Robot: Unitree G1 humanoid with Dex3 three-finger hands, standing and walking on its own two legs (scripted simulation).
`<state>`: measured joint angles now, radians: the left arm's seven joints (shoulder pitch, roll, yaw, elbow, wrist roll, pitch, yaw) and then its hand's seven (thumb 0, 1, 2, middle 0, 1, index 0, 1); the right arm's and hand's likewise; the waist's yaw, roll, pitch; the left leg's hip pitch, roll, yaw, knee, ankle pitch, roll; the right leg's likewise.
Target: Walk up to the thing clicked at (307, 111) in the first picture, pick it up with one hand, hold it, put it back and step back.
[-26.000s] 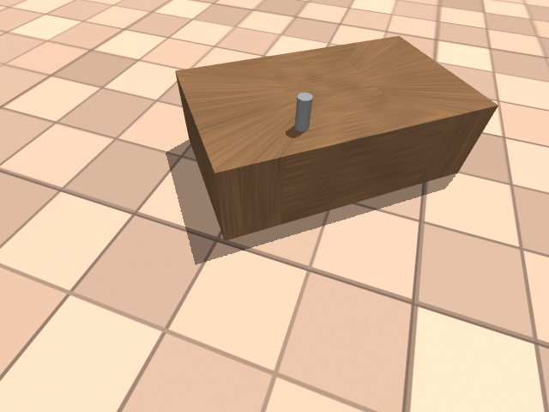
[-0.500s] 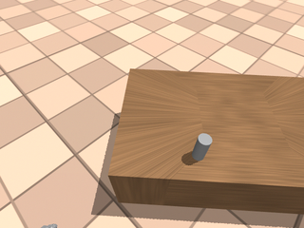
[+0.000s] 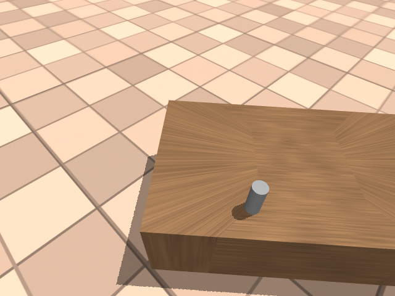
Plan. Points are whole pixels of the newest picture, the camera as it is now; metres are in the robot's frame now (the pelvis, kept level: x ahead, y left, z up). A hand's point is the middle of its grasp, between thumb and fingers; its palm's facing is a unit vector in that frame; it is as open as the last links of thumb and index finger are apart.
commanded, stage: stand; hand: right
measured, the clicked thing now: (256, 198) +0.51 -0.21 -0.29
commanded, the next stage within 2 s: step back in 1.66 s
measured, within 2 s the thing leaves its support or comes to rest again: neither
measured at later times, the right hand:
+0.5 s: hand out of the picture +0.05 -0.24 -0.16, palm faces -0.02 +0.94 -0.34, open 7.4 cm
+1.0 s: hand out of the picture +0.08 -0.24 -0.15, palm faces -0.01 +0.94 -0.35, open 7.4 cm
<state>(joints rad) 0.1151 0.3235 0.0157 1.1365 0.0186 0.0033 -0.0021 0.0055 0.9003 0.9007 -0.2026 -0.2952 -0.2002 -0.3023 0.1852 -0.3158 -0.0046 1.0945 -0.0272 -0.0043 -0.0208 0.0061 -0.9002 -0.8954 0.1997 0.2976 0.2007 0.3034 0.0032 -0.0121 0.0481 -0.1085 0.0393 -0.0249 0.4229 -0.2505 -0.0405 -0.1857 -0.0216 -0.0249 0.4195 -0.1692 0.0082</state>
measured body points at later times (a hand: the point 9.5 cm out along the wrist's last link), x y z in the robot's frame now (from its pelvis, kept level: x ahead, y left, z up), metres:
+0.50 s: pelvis +0.00 +0.00 +0.00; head +0.01 +0.01 +0.45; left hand +0.07 +0.30 -0.14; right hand +0.06 -0.29 -0.13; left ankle -0.01 +0.15 -0.74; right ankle +0.04 -0.12 -0.74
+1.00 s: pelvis +0.02 +0.01 +0.01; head +0.03 +0.01 +0.45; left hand +0.10 +0.30 -0.13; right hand +0.08 -0.29 -0.13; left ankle -0.01 +0.15 -0.74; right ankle +0.04 -0.12 -0.74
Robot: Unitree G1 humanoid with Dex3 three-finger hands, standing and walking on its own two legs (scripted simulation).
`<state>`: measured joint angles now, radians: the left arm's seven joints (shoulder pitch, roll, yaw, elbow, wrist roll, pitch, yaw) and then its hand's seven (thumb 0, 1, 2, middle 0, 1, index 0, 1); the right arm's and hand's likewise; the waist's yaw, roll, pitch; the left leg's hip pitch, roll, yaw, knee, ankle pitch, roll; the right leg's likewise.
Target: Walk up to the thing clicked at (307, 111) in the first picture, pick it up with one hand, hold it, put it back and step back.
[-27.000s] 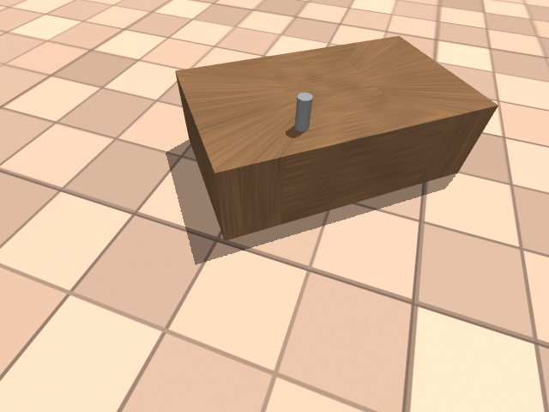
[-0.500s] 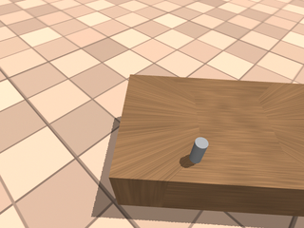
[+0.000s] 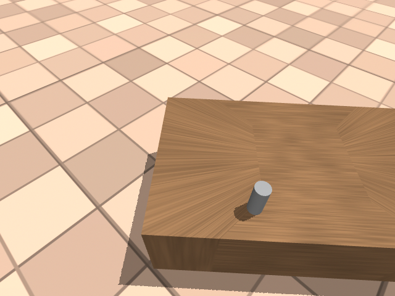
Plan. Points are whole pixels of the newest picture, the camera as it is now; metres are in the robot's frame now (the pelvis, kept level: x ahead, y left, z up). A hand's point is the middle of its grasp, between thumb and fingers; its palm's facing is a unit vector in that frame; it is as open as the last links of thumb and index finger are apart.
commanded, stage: stand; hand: right
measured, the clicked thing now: (258, 198) +0.49 -0.22 -0.29
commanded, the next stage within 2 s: step back in 0.66 s
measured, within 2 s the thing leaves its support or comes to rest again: neither
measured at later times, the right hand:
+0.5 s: hand out of the picture +0.06 -0.25 -0.16, palm faces -0.02 +0.94 -0.34, open 7.4 cm
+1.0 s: hand out of the picture +0.00 -0.25 -0.17, palm faces -0.02 +0.89 -0.45, open 7.4 cm
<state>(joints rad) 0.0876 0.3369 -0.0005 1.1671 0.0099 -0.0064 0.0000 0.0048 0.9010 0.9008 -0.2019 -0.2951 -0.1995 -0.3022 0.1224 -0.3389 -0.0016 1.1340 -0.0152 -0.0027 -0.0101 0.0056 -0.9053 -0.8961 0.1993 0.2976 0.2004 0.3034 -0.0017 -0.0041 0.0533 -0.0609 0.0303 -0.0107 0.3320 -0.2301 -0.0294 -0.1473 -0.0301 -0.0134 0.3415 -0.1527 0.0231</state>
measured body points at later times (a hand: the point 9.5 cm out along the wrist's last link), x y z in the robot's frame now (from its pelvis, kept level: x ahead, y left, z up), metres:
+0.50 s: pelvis +0.00 +0.00 +0.00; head +0.00 +0.00 +0.45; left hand +0.07 +0.30 -0.13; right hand +0.06 -0.30 -0.14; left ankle -0.03 +0.14 -0.75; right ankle +0.02 -0.13 -0.75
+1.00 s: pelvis -0.07 +0.04 -0.03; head +0.00 +0.06 +0.41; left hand +0.08 +0.35 -0.16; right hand +0.00 -0.29 -0.14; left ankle -0.10 +0.14 -0.75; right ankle +0.02 -0.13 -0.74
